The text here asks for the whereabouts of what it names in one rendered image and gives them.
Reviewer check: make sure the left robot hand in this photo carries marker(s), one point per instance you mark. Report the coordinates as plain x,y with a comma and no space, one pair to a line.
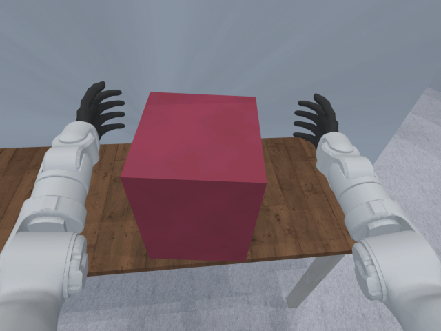
91,108

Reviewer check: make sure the table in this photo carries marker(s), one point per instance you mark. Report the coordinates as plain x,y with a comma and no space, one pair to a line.
299,216

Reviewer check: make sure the carton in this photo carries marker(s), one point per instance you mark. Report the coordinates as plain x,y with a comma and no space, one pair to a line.
195,176

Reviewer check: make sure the right robot hand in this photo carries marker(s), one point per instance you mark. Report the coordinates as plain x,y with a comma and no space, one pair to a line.
325,119

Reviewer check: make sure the robot left forearm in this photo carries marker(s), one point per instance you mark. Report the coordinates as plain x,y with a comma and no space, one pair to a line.
57,202

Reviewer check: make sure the left robot upper arm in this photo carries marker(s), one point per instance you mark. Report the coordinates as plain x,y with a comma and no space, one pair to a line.
40,271

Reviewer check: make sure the robot right forearm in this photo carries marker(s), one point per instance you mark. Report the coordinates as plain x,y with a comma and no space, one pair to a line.
369,211

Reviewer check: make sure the right robot upper arm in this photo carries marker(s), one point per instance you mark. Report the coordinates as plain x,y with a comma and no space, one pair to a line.
400,270

